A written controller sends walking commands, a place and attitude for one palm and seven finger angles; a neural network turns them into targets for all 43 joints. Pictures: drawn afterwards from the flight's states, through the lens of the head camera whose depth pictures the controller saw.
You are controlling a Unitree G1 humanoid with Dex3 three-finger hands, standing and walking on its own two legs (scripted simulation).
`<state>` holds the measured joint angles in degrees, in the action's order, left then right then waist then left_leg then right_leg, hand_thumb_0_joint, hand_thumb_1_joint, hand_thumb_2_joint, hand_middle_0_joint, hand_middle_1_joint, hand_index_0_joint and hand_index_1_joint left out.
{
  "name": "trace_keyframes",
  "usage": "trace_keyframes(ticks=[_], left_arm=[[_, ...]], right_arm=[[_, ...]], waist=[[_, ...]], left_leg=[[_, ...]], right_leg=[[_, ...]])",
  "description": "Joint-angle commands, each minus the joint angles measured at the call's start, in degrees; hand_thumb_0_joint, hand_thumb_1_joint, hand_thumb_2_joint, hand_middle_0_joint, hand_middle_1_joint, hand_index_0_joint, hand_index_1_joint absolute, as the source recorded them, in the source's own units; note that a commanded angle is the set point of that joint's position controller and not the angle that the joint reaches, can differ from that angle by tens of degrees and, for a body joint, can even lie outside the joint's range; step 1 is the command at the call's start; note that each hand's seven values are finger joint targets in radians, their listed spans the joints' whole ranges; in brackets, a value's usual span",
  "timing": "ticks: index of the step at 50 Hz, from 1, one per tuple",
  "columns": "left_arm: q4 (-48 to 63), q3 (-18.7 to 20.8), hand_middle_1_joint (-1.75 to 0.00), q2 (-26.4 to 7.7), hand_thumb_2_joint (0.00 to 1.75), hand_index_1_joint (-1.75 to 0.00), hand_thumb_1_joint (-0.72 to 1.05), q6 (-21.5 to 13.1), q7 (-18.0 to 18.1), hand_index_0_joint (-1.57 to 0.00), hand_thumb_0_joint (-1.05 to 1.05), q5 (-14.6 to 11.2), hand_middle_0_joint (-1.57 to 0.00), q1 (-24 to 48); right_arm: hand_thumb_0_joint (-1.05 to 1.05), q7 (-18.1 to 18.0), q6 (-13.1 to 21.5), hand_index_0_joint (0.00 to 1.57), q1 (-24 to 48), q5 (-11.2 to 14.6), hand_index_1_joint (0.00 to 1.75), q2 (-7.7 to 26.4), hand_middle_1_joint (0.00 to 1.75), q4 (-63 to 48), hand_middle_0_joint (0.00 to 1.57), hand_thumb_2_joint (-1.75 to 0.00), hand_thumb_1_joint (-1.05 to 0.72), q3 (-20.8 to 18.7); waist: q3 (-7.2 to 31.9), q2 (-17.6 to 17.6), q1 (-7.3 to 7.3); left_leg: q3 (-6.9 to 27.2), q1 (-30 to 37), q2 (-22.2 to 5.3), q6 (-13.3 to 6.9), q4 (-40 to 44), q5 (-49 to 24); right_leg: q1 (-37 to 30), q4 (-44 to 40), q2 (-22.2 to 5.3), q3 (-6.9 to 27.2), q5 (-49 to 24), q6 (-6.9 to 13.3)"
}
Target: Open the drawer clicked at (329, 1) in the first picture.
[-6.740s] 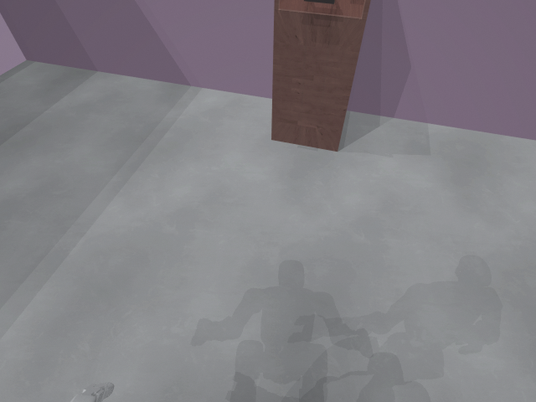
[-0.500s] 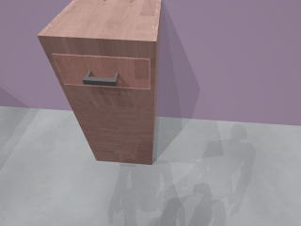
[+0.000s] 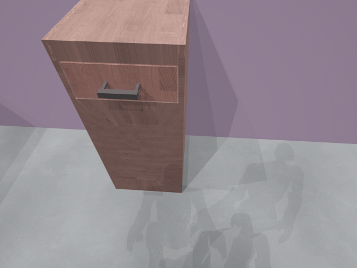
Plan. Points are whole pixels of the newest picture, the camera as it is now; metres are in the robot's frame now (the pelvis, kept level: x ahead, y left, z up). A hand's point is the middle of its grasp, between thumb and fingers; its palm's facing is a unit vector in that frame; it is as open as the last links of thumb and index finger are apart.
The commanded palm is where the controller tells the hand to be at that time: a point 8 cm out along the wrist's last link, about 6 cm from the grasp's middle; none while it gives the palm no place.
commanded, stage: look again from close up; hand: left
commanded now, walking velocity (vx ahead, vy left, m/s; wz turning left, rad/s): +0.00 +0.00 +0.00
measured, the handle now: (119, 89) +0.61 +0.23 +0.04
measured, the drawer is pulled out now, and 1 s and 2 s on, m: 0.00 0.00 0.00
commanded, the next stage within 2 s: shuffle to correct the standing spot in 0.40 s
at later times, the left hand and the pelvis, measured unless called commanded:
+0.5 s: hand out of the picture -0.01 +0.15 -0.17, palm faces +0.03 -0.98 -0.20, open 7.3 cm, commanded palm none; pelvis +0.00 -0.02 +0.00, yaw +0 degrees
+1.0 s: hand out of the picture +0.08 +0.17 -0.17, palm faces +0.05 -0.98 -0.21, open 7.3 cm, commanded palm none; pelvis +0.05 -0.02 +0.00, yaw +2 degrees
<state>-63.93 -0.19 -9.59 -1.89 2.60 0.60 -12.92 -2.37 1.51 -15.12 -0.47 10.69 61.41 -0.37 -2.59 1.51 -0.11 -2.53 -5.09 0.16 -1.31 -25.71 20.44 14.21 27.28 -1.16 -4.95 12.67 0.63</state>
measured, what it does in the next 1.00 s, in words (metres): lifts its right foot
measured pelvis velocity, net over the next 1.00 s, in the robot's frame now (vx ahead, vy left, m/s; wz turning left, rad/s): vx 0.05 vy -0.02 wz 0.04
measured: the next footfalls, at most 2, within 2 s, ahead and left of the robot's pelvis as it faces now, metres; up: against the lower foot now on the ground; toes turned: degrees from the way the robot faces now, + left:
right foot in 1.08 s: +0.15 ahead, -0.12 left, +0.00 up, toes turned -4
left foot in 1.50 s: +0.24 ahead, +0.13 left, +0.00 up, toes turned +6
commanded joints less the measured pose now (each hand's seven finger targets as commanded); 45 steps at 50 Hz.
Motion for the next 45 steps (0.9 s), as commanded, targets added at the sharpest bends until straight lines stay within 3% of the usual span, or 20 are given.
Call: trace_keyframes(ticks=[1,5,8,16,25,27,29,32,34,36,37,38,39,40,41,42,43,45], left_arm=[[2.22,0.46,-0.30,-5.07,0.90,-0.30,0.90,0.21,-0.36,-0.20,0.00,-0.16,-0.20,-3.28],[2.31,0.32,-0.30,-4.42,0.90,-0.30,0.90,0.95,-0.84,-0.20,0.00,-0.15,-0.20,-2.65],[2.20,0.43,-0.30,-4.46,0.90,-0.30,0.90,1.05,-0.98,-0.20,0.00,-0.12,-0.20,-3.03],[1.62,0.79,-0.30,-4.18,0.90,-0.30,0.90,0.69,-0.95,-0.20,0.00,-0.28,-0.20,-4.83],[0.77,0.93,-0.30,-3.46,0.90,-0.30,0.90,0.52,-0.93,-0.20,0.00,-0.20,-0.20,-5.87],[0.74,1.31,-0.30,-3.95,0.90,-0.30,0.90,0.43,-1.06,-0.20,0.00,0.06,-0.20,-6.78],[0.88,1.83,-0.30,-4.63,0.90,-0.30,0.90,0.58,-1.18,-0.20,0.00,0.36,-0.20,-7.43],[1.18,3.06,-0.30,-6.73,0.90,-0.30,0.90,0.53,-1.24,-0.20,0.00,0.51,-0.20,-9.82],[1.82,3.74,-0.30,-6.98,0.90,-0.30,0.90,0.56,-0.99,-0.20,0.00,0.77,-0.20,-9.98],[2.88,3.96,-0.30,-6.72,0.90,-0.30,0.90,0.50,-0.98,-0.20,0.00,0.87,-0.20,-7.94],[3.56,3.86,-0.30,-6.10,0.90,-0.30,0.90,0.73,-1.14,-0.20,0.00,0.80,-0.20,-5.98],[4.49,3.50,-0.30,-4.24,0.90,-0.30,0.90,0.98,-1.29,-0.20,0.00,0.81,-0.20,-4.19],[5.77,3.02,-0.30,-1.41,0.90,-0.30,0.90,1.02,-1.65,-0.20,0.00,0.63,-0.20,-2.50],[7.36,2.53,-0.30,-0.40,0.90,-0.30,0.90,0.58,-1.80,-0.20,0.00,1.03,-0.20,0.74],[8.12,2.67,-0.30,-1.38,0.90,-0.30,0.90,0.21,-1.84,-0.20,0.00,1.22,-0.20,2.43],[8.17,2.85,-0.30,-1.32,0.90,-0.30,0.90,-0.15,-2.16,-0.20,0.00,1.03,-0.20,2.85],[8.27,2.87,-0.30,-1.17,0.90,-0.30,0.90,-0.46,-2.53,-0.20,0.00,0.82,-0.20,3.59],[8.23,2.62,-0.30,0.70,0.90,-0.30,0.90,-0.37,-3.10,-0.20,0.00,0.54,-0.20,3.84]], right_arm=[[0.00,0.33,0.64,0.20,-6.28,-0.58,0.30,3.98,0.30,-2.73,0.20,-0.90,-0.90,0.29],[0.00,0.18,0.40,0.20,-5.86,-0.58,0.30,4.36,0.30,-3.29,0.20,-0.90,-0.90,0.64],[0.00,0.24,0.49,0.20,-6.72,-0.53,0.30,4.07,0.30,-2.53,0.20,-0.90,-0.90,0.84],[0.00,-0.01,0.83,0.20,-8.45,-0.43,0.30,2.93,0.30,-0.32,0.20,-0.90,-0.90,1.18],[0.00,-0.16,0.62,0.20,-9.66,-0.34,0.30,1.27,0.30,1.89,0.20,-0.90,-0.90,1.27],[0.00,-0.03,0.32,0.20,-10.52,-0.51,0.30,1.33,0.30,2.21,0.20,-0.90,-0.90,1.19],[0.00,0.27,-0.01,0.20,-10.85,-0.78,0.30,0.79,0.30,2.26,0.20,-0.90,-0.90,1.13],[0.00,0.62,-0.23,0.20,-10.79,-0.87,0.30,-0.12,0.30,1.42,0.20,-0.90,-0.90,0.95],[0.00,0.82,-0.31,0.20,-10.46,-0.97,0.30,-0.28,0.30,0.80,0.20,-0.90,-0.90,0.73],[0.00,1.18,0.00,0.20,-12.50,-1.00,0.30,-0.79,0.30,1.23,0.20,-0.90,-0.90,0.67],[0.00,1.29,0.24,0.20,-15.02,-1.00,0.30,-1.10,0.30,2.33,0.20,-0.90,-0.90,0.72],[0.00,1.25,0.46,0.20,-18.53,-1.16,0.30,-0.27,0.30,3.44,0.20,-0.90,-0.90,0.51],[0.00,0.88,0.79,0.20,-20.85,-1.60,0.30,2.61,0.30,3.86,0.20,-0.90,-0.90,-0.16],[0.00,0.35,1.13,0.20,-21.86,-1.66,0.30,4.54,0.30,3.98,0.20,-0.90,-0.90,-0.60],[0.00,0.05,1.50,0.20,-21.89,-1.60,0.30,3.86,0.30,4.01,0.20,-0.90,-0.90,-0.34],[0.00,-0.09,1.95,0.20,-20.55,-1.47,0.30,3.16,0.30,3.34,0.20,-0.90,-0.90,-0.04],[0.00,-0.06,2.25,0.20,-19.41,-1.51,0.30,2.67,0.30,2.59,0.20,-0.90,-0.90,-0.07],[0.00,-0.13,2.65,0.20,-16.98,-1.87,0.30,4.08,0.30,1.56,0.20,-0.90,-0.90,-0.12]], waist=[[3.21,2.10,-0.10],[-3.32,-1.97,0.18],[-4.44,-2.50,0.09],[-1.33,-1.67,0.21],[-1.63,-1.43,0.32],[-0.96,-2.91,0.46],[-2.68,-3.71,0.87],[-2.84,-8.92,1.69],[-4.45,-9.54,1.38],[-3.80,-6.88,-0.27],[-3.57,-4.23,-1.49],[-3.87,1.89,-2.68],[-4.27,11.60,-3.54],[-6.97,16.68,-4.34],[-7.50,14.57,-4.50],[-6.76,10.49,-3.72],[-6.47,5.43,-3.24],[-5.14,4.25,-2.17]], left_leg=[[5.13,-6.82,-7.41,-0.77,4.27,-20.79],[5.62,-9.61,-6.95,-1.42,6.33,-13.74],[5.80,-10.21,-6.40,-1.52,7.49,-10.30],[4.68,-8.31,-5.80,-1.48,6.37,-11.43],[3.83,-8.70,-5.57,-1.10,5.43,-10.04],[2.76,-9.44,-4.55,-1.18,3.55,-3.50],[1.60,-11.81,-2.99,-1.24,0.67,1.67],[-0.95,-15.33,-0.86,-0.92,-8.61,4.13],[-0.76,-15.61,-1.79,-1.00,-12.62,5.25],[-0.79,-10.24,-2.40,-1.27,-7.39,3.73],[-0.68,-4.96,-2.23,-1.36,-1.82,1.68],[3.01,-2.88,-4.19,-2.04,3.33,1.61],[12.96,-1.98,-11.89,-5.16,9.39,2.60],[21.77,1.54,-17.70,-9.48,12.67,-6.88],[22.49,5.10,-19.33,-12.60,11.35,-19.32],[20.29,5.28,-19.20,-13.97,9.09,-27.24],[18.40,4.58,-18.82,-13.99,7.73,-31.41],[12.95,3.82,-16.36,-12.52,8.04,-34.42]], right_leg=[[-7.13,1.43,-5.04,4.07,-10.38,2.52],[-3.59,-0.12,-4.43,4.49,-4.59,1.97],[-3.19,-0.70,-4.42,5.35,-3.97,2.01],[-5.43,-0.69,-5.03,6.13,-7.99,2.34],[-5.51,-1.44,-5.65,6.65,-9.13,2.82],[-5.79,-2.04,-6.23,8.20,-1.14,3.67],[-4.48,-4.32,-7.31,10.92,8.87,4.90],[-4.36,-11.09,-12.22,18.54,18.96,7.97],[-0.55,-14.28,-15.01,21.52,22.09,9.98],[4.02,-11.53,-14.44,17.60,19.34,9.61],[7.91,-7.50,-11.82,12.97,18.62,8.05],[10.43,0.21,-6.69,6.93,17.72,6.05],[15.07,12.09,-0.71,-0.53,16.41,3.44],[22.62,21.52,1.71,-2.94,18.36,2.42],[27.11,28.43,0.08,-0.08,20.28,2.85],[27.51,31.62,-1.60,1.44,19.19,3.15],[26.48,31.67,-2.22,1.71,18.59,3.28],[22.57,28.81,-2.12,-0.04,15.93,2.72]])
